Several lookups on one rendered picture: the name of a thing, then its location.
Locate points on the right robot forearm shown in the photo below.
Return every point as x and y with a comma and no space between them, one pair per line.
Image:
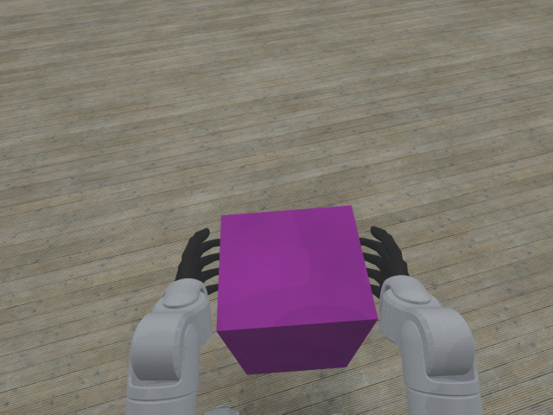
437,348

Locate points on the carton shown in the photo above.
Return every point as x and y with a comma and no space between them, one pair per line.
294,292

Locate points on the left robot hand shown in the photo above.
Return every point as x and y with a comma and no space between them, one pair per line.
191,262

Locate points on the left robot forearm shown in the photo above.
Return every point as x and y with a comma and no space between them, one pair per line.
163,373

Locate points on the right robot hand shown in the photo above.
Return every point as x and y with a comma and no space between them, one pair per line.
390,263

